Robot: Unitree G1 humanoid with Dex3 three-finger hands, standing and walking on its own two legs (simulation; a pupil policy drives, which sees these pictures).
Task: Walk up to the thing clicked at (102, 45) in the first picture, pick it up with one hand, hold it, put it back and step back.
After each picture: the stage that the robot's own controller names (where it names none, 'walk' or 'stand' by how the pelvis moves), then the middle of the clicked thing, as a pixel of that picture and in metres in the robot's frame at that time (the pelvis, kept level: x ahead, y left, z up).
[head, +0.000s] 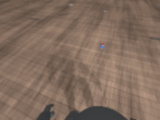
stand; (102, 45) +1.53 -0.25 -0.72
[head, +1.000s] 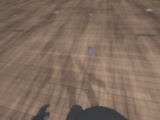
walk; (90, 49) +1.40 +0.10 -0.70
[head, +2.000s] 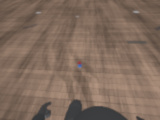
walk; (79, 64) +0.91 +0.24 -0.71
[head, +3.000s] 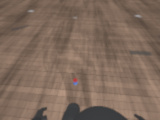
walk; (75, 81) +0.54 +0.20 -0.70
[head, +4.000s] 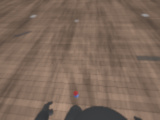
stand; (76, 94) +0.35 +0.20 -0.70
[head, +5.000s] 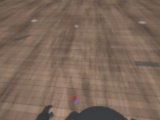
stand; (75, 99) +0.34 +0.19 -0.72
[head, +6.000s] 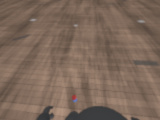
stand; (74, 98) +0.34 +0.20 -0.73
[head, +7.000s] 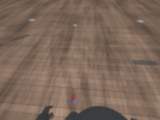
stand; (73, 98) +0.33 +0.21 -0.73
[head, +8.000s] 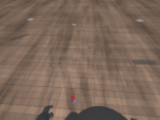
stand; (73, 99) +0.32 +0.21 -0.73
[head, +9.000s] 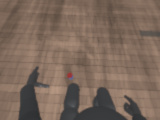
go down; (70, 76) +0.37 +0.21 -0.54
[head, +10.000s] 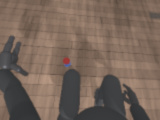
go down; (66, 62) +0.41 +0.24 -0.32
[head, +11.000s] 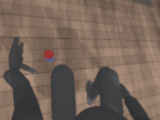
close in; (49, 56) +0.40 +0.27 -0.25
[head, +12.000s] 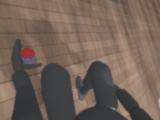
close; (28, 55) +0.39 +0.29 -0.22
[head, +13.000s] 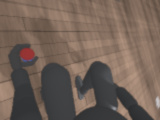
lift; (27, 55) +0.38 +0.29 -0.22
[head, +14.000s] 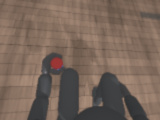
lift; (57, 64) +0.32 +0.25 -0.07
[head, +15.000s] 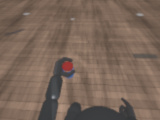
hold; (68, 70) +0.33 +0.16 +0.05
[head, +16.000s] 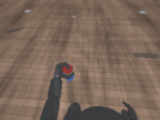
hold; (68, 73) +0.32 +0.17 +0.00
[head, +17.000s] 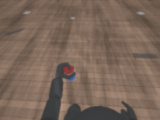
crouch; (69, 73) +0.32 +0.16 +0.00
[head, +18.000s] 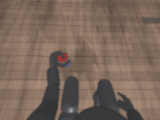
crouch; (63, 60) +0.40 +0.20 -0.08
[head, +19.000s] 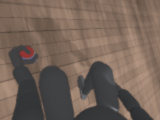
lower; (29, 55) +0.39 +0.28 -0.22
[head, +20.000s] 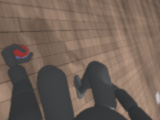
lower; (22, 54) +0.40 +0.30 -0.22
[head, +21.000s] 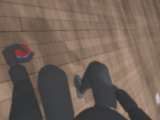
lower; (23, 54) +0.40 +0.30 -0.22
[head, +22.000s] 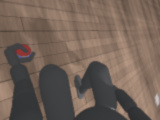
lower; (25, 54) +0.39 +0.30 -0.22
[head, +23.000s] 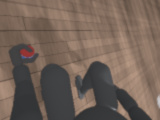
loosen; (28, 54) +0.39 +0.29 -0.22
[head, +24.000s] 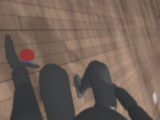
withdraw; (27, 56) +0.38 +0.28 -0.22
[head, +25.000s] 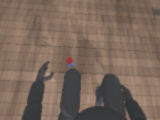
walk; (69, 62) +0.42 +0.22 -0.34
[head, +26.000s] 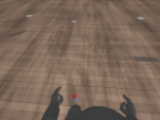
stand; (74, 97) +0.34 +0.17 -0.66
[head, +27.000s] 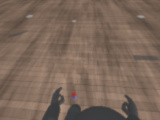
stand; (74, 95) +0.35 +0.19 -0.67
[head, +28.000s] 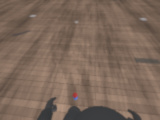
stand; (75, 96) +0.34 +0.18 -0.70
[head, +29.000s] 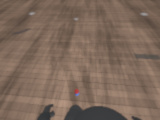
walk; (76, 92) +0.37 +0.17 -0.72
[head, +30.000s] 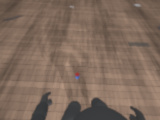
walk; (77, 75) +0.55 +0.14 -0.71
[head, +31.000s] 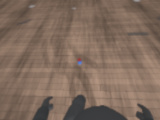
walk; (79, 61) +0.86 +0.24 -0.69
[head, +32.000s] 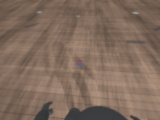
stand; (80, 62) +0.97 +0.21 -0.71
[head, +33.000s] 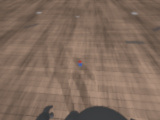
stand; (80, 63) +0.97 +0.19 -0.73
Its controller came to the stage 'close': yes
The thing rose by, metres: 0.71
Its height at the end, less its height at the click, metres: +0.00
